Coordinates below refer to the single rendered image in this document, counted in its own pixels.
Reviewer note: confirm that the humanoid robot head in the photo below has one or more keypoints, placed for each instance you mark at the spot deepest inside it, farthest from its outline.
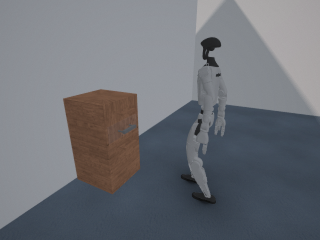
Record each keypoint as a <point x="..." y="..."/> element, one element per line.
<point x="209" y="44"/>

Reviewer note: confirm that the robot right hand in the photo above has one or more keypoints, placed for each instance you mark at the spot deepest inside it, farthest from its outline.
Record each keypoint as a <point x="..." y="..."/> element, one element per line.
<point x="218" y="123"/>

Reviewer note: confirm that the left robot upper arm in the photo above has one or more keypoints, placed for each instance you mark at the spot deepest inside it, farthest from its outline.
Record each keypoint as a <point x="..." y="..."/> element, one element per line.
<point x="205" y="77"/>

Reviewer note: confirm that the handle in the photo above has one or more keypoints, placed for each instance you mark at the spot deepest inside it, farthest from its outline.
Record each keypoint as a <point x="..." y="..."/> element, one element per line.
<point x="128" y="129"/>
<point x="128" y="112"/>
<point x="130" y="145"/>

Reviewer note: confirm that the right robot forearm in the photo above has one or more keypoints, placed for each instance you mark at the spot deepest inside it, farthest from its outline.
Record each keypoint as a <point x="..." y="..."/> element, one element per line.
<point x="221" y="108"/>

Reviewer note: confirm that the cabinet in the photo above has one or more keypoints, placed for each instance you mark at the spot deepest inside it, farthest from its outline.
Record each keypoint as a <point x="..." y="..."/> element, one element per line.
<point x="98" y="163"/>

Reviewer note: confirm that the robot left shin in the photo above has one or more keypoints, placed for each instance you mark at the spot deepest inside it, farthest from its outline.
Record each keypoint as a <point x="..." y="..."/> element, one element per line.
<point x="200" y="177"/>

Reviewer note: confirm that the drawer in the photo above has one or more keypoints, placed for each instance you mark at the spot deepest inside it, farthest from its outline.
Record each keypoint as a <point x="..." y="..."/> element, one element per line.
<point x="112" y="130"/>

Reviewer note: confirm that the left robot forearm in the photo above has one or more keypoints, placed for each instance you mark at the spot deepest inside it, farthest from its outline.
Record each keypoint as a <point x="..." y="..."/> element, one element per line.
<point x="207" y="113"/>

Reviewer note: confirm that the right robot upper arm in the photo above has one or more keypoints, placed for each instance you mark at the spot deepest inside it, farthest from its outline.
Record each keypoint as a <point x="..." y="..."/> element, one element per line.
<point x="222" y="87"/>

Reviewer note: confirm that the robot left hand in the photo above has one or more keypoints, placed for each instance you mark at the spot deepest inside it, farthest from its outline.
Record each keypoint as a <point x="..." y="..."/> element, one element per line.
<point x="203" y="138"/>

